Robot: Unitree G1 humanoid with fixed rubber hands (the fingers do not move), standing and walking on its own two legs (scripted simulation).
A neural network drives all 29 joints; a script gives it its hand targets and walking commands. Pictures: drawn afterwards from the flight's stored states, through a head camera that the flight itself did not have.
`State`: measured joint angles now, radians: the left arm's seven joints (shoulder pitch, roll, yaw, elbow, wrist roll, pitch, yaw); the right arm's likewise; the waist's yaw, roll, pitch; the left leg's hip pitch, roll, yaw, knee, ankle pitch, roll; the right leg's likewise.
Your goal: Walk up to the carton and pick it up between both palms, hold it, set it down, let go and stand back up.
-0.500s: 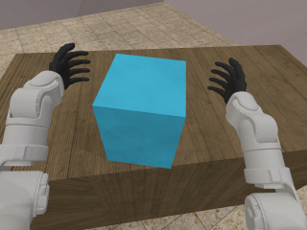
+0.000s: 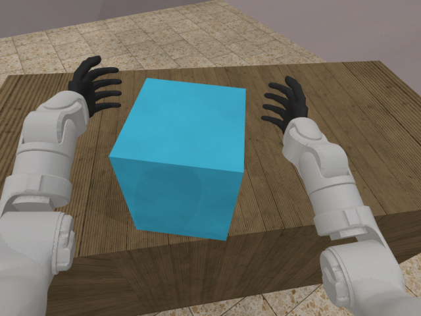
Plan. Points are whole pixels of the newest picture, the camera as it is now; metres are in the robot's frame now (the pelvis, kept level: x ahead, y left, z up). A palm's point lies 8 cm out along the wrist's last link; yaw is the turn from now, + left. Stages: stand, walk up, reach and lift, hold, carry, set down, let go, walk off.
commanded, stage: reach and lift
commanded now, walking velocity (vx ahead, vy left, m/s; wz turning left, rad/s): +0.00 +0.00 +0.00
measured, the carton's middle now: (188, 163) +0.41 +0.01 +0.05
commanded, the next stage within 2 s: none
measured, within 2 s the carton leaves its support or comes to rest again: neither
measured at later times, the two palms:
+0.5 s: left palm (100, 157) +0.41 +0.18 +0.08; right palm (276, 166) +0.35 -0.16 +0.09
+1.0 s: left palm (110, 144) +0.43 +0.15 +0.10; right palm (273, 158) +0.37 -0.16 +0.09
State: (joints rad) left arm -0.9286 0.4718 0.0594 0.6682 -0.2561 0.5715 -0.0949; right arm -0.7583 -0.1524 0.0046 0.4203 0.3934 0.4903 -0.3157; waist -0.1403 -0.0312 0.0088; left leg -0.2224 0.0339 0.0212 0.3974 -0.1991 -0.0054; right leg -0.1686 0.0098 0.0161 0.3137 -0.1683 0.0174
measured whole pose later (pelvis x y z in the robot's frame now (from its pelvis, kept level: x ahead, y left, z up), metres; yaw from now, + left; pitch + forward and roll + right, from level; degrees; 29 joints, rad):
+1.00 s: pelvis -0.01 +0.01 +0.00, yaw +1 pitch +4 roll -2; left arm -0.82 0.26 0.06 0.93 -0.15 0.18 -0.03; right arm -0.64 -0.04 0.01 0.71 0.26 0.06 -0.33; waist -0.12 0.01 -0.03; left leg -0.33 0.04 0.00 0.49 -0.23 0.00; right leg -0.25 0.01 0.00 0.36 -0.18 0.03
